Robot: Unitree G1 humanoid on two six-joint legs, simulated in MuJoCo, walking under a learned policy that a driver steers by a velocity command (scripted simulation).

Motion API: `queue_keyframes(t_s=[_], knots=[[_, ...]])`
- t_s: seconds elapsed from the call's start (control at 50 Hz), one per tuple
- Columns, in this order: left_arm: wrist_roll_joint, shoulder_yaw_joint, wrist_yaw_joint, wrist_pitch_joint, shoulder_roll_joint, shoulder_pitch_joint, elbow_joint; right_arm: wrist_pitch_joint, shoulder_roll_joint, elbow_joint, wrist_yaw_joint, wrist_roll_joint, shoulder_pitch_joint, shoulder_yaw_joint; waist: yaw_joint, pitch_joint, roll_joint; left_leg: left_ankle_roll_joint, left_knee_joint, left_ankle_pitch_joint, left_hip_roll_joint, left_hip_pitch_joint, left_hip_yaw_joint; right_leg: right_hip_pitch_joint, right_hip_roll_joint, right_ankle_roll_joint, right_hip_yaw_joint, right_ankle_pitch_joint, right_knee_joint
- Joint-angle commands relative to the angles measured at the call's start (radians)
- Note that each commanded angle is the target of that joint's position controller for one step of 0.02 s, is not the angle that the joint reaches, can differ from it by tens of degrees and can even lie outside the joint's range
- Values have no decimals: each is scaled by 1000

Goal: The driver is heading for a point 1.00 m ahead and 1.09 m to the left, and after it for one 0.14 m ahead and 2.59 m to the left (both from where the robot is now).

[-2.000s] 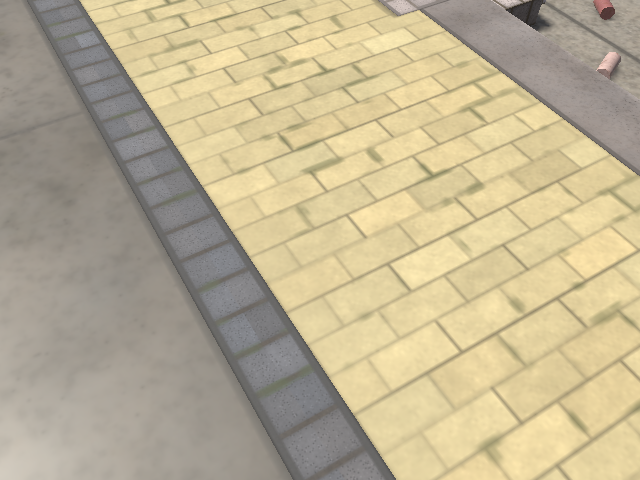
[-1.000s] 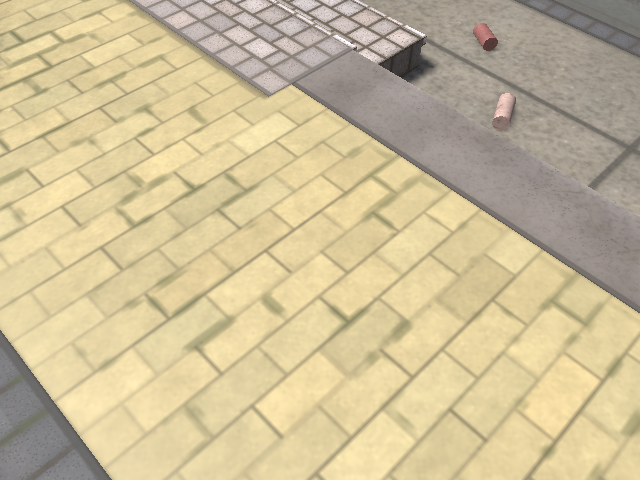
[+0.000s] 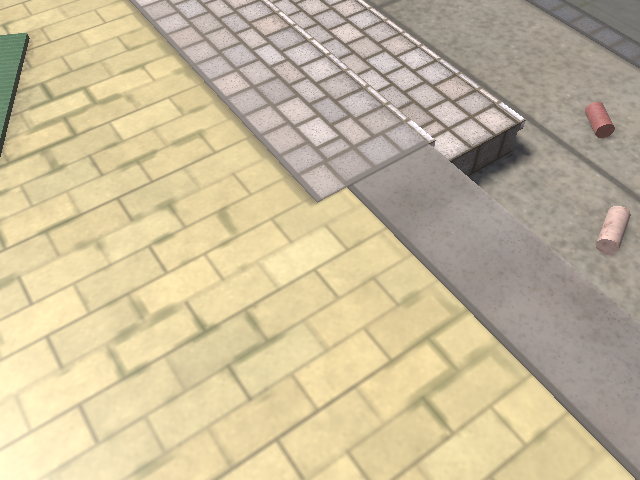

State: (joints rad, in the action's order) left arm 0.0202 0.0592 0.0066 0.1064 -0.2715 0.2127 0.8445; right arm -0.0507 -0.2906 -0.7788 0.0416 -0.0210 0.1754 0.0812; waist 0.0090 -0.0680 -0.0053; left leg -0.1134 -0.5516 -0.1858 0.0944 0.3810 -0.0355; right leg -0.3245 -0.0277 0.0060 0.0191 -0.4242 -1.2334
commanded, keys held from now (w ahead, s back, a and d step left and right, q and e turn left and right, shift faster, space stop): w+q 1.00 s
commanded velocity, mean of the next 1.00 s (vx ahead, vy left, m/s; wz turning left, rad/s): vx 0.50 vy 0.00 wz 0.59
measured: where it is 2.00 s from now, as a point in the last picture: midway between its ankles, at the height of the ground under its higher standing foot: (142, 289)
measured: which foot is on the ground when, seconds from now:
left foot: down 0.00-0.36, up 0.38-0.86, down 0.88-1.00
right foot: up 0.00-0.34, down 0.36-0.88, up 0.90-1.00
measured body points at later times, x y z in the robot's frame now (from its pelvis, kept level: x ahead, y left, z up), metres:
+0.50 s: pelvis +0.29 -0.05 +0.01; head +0.32 -0.05 +0.46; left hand +0.35 +0.25 -0.09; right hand +0.46 -0.30 -0.11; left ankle +0.18 +0.06 -0.63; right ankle +0.36 -0.14 -0.73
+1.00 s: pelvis +0.52 +0.10 +0.00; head +0.55 +0.13 +0.45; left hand +0.44 +0.39 -0.12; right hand +0.81 -0.03 -0.09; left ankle +0.53 +0.20 -0.73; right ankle +0.50 -0.09 -0.63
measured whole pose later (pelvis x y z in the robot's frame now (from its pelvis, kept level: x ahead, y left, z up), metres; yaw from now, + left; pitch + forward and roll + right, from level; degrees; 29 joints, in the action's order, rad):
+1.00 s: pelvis +0.52 +0.10 +0.00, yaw +36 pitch +2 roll +0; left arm 0.01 0.05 -0.01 0.11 -0.31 0.22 0.81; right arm -0.04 -0.30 -0.62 0.03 -0.02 0.20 0.07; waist -0.01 -0.06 0.01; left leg -0.10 -0.55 -0.18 0.08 0.40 -0.01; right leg -0.37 -0.06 -0.01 0.02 -0.41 -1.21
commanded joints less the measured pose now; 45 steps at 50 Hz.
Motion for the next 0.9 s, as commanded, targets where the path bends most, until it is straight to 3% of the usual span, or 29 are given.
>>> queue_keyframes(t_s=[0.02, 0.08, 0.12, 0.18, 0.22, 0.28, 0.32, 0.34, 0.36, 0.38, 0.4, 0.42, 0.44, 0.46, 0.48, 0.52, 0.56, 0.64, 0.7, 0.78, 0.82, 0.84, 0.86, 0.88, 0.9], knots=[[-22, 36, 2, 30, -140, -32, -92, -24, -91, 72, -14, 13, 31, 19, -11, 113, 9, -203, 307, 201, -278, -306, 428, -307, -83, -8, 83, 92, 60], [-36, 28, 6, 1, -102, -47, -109, -25, -128, 77, -33, 8, 49, 27, -25, 88, -8, -199, 334, 326, -244, -187, 340, -271, -80, -60, 45, 150, 219], [-37, 16, 7, -4, -77, -130, -138, -19, -155, 75, -47, 4, 75, 35, 0, 66, -27, -166, 333, 316, -201, -135, 284, -257, -55, -83, 26, 279, 390], [-27, 3, -5, 2, -55, -232, -166, -4, -161, 72, -55, -1, 119, 39, 51, 70, -69, -111, 310, 206, -158, -100, 258, -167, 3, -88, 11, 487, 620], [-14, 6, -12, 7, -73, -273, -184, 2, -159, 61, -55, -5, 154, 39, 69, 71, -84, -98, 288, 138, -179, -126, 305, -143, 20, -83, 26, 520, 683], [-10, 21, -24, 21, -120, -265, -190, 10, -145, 58, -62, -6, 169, 37, 52, 76, -106, -79, 200, 81, -223, -222, 403, -126, 20, -52, 66, 444, 748], [-10, 35, -25, 34, -146, -175, -167, 13, -138, 69, -64, -1, 144, 36, -7, 94, -132, -56, 118, 117, -222, -234, 436, -20, 21, -12, 52, 383, 784], [-20, 50, -19, 39, -175, -71, -143, 11, -104, 79, -62, 4, 140, 24, -58, 160, -119, -25, -6, 154, -171, -202, 404, 142, -6, 23, 63, 371, 796], [-35, 63, -12, 41, -229, 79, -128, 9, -44, 97, -58, 20, 156, 1, -113, 304, -4, 12, -285, 11, -103, -86, 316, 395, -174, 82, 229, 281, 782], [-44, 81, -16, 26, -309, 152, -92, -2, 12, 131, -55, -13, 306, -17, -36, 403, 357, 74, -606, -421, 22, 273, 198, 678, -393, 256, 726, 46, 894], [-20, 61, -21, 22, -207, 122, -108, -1, -104, 102, -59, -27, 293, 1, -64, 337, 247, 85, -737, -386, -66, 396, 227, 639, -395, 244, 796, -191, 943], [-17, 43, -17, 16, -143, 74, -122, 4, -161, 114, -59, -18, 180, 17, -92, 210, 152, 88, -762, -289, -99, 422, 205, 521, -346, 194, 616, -148, 952], [-27, 33, -16, 9, -126, 23, -126, 9, -154, 125, -61, -6, 127, 19, -77, 145, 87, 93, -743, -216, -135, 387, 176, 402, -301, 166, 476, 3, 961], [-31, 26, -15, 4, -102, -5, -119, 10, -141, 137, -58, 5, 95, 22, -63, 93, 83, 95, -696, -169, -161, 368, 177, 315, -262, 160, 378, 120, 979], [-36, 20, -12, 5, -91, -14, -112, 13, -123, 143, -51, -1, 101, 23, -41, 79, 108, 94, -665, -139, -186, 322, 174, 260, -236, 149, 302, 192, 1000], [-29, 22, -11, 12, -90, -9, -96, 24, -82, 151, -44, -11, 108, 17, -30, 71, 122, 99, -622, -120, -203, 302, 149, 225, -220, 159, 207, 265, 1041], [-25, 32, -10, 17, -119, 0, -80, 32, -63, 175, -42, -6, 77, 11, -29, 55, 97, 111, -561, -80, -214, 337, 143, 221, -234, 180, 146, 336, 1072], [-25, 41, -6, 8, -152, 2, -64, 28, -52, 200, -29, -5, 12, 3, -43, 44, 73, 122, -375, 99, -217, 352, 118, 257, -224, 175, 3, 460, 1087], [-20, 44, -1, -3, -173, 33, -48, 18, -32, 227, -10, -3, -87, -8, -82, 16, 60, 110, -217, 206, -200, 312, 60, 276, -212, 152, -90, 495, 1083], [-3, 53, -1, -26, -207, 82, -22, 18, -36, 270, 13, -6, -170, -9, -96, -15, 62, 71, -104, 147, -173, 296, 4, 378, -247, 130, -148, 605, 1038], [7, 62, 4, -38, -237, 75, -23, 23, -67, 277, 17, 0, -140, 7, -55, 22, 92, 31, -82, 46, -118, 202, -46, 419, -252, 110, -188, 916, 929], [12, 67, 8, -45, -254, 71, -25, 27, -94, 268, 16, 3, -78, 21, -12, 66, 110, 7, -78, -3, -79, 111, -72, 426, -249, 100, -205, 1083, 822], [16, 67, 12, -52, -257, 57, -28, 31, -134, 234, 10, 1, 56, 46, 69, 136, 99, -27, -27, 24, -38, -69, -86, 382, -228, 80, -230, 1144, 644], [6, 55, 17, -50, -229, 60, -35, 40, -194, 185, -7, -2, 233, 79, 156, 223, 51, -69, 11, 69, -45, -366, -16, 197, -193, 42, -240, 985, 387], [-51, 8, 3, -34, -81, 147, -84, 40, -309, 177, -25, -12, 249, 95, 60, 294, -240, -212, 18, 68, -315, -728, 451, -251, -43, -17, -217, 37, 19]])
Velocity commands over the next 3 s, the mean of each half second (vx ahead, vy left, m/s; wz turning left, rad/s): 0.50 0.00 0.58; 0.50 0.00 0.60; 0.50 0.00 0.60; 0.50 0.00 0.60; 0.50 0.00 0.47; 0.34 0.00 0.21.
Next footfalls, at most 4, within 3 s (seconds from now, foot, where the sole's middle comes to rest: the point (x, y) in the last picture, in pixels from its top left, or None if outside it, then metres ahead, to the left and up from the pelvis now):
0.36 right None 0.40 -0.13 -0.76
0.88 left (231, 422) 0.56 0.22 -0.76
1.36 right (238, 284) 0.91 0.23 -0.76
1.86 left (73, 314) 0.83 0.61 -0.76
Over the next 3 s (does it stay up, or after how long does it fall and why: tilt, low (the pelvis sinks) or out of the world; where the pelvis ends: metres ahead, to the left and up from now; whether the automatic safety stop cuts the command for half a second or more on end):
stays up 0.96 0.99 0.01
